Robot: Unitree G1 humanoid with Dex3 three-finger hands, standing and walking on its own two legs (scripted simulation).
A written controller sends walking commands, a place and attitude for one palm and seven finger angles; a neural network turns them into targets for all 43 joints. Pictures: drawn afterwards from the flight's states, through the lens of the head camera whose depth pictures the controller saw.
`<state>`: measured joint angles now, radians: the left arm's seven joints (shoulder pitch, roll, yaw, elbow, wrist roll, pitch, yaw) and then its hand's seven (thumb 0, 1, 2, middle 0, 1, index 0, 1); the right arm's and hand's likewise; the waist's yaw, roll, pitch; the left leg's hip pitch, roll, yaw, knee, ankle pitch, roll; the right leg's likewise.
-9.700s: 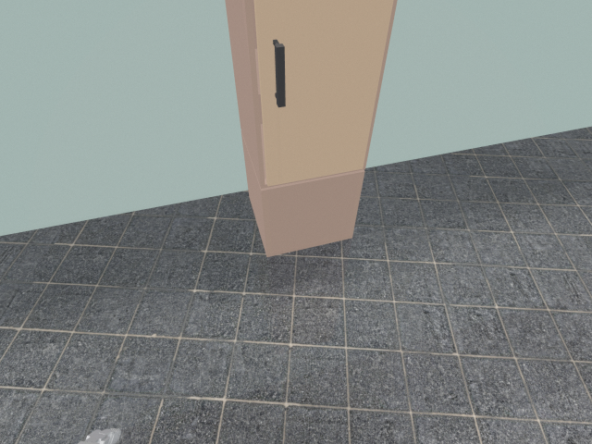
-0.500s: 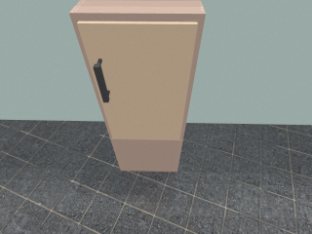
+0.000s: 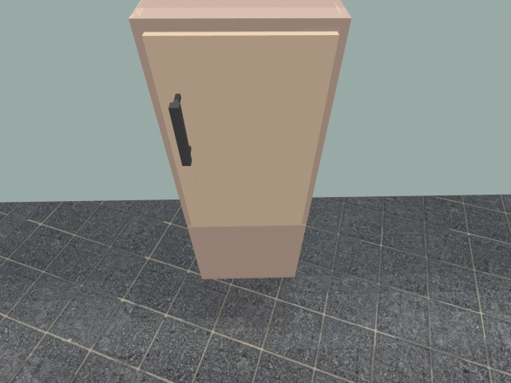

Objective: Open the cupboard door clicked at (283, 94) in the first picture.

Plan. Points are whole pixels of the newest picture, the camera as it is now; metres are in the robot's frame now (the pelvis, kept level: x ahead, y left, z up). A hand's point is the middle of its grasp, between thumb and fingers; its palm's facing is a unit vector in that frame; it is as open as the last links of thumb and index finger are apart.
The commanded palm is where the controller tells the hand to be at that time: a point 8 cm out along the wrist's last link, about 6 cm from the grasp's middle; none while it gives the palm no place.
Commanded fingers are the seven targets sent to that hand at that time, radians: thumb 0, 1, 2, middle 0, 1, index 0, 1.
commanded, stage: shuffle to correct the standing spot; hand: left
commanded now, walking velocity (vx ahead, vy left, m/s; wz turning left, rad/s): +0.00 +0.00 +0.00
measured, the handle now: (182, 131) +0.60 +0.20 +0.05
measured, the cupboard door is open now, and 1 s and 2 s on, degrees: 0 0 0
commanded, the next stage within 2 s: come to a stop and stand still in 0.26 s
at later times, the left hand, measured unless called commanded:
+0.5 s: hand out of the picture +0.00 +0.12 -0.18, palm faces +0.14 -0.98 -0.16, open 7.4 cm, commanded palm none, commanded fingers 0.00 0.90 0.90 -0.20 -0.30 -0.20 -0.30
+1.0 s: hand out of the picture +0.14 +0.15 -0.17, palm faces +0.05 -0.96 -0.28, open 7.4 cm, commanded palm none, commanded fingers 0.00 0.90 0.90 -0.20 -0.30 -0.20 -0.30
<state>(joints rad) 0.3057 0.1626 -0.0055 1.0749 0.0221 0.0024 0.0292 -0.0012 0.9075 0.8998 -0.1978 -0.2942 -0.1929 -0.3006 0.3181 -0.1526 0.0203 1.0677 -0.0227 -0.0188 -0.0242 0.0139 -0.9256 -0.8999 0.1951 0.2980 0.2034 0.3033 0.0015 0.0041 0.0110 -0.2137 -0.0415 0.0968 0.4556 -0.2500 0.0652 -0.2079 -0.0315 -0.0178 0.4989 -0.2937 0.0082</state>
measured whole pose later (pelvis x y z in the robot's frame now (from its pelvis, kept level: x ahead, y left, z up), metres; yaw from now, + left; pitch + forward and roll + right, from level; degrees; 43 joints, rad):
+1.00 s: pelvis +0.07 -0.05 -0.03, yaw +4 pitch -2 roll +1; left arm 0.24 0.18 0.00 0.93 0.03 0.00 0.03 0.00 0.91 0.90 -0.20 -0.29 -0.19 -0.30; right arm 0.18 -0.20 -0.05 0.90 -0.02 0.03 0.01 0.01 -0.91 -0.90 0.20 0.30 0.20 0.30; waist -0.02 0.04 0.02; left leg -0.38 0.01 0.06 0.71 -0.29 0.00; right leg -0.33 -0.05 0.03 0.77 -0.40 0.02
